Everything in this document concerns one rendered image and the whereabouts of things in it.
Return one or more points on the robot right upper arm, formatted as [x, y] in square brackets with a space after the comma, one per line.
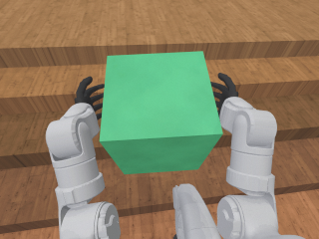
[248, 217]

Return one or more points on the robot left upper arm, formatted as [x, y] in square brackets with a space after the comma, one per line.
[98, 220]

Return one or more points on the robot right shin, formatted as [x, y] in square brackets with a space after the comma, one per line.
[178, 224]

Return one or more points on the robot right hand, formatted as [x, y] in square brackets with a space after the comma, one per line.
[228, 91]

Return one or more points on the robot right thigh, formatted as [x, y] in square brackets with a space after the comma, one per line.
[196, 218]

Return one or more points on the carton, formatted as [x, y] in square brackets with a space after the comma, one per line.
[159, 112]

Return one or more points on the robot left forearm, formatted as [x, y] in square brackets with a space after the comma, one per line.
[70, 143]

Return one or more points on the robot right forearm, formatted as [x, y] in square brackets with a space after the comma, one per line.
[253, 135]

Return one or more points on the robot left hand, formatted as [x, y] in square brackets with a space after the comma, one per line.
[83, 95]

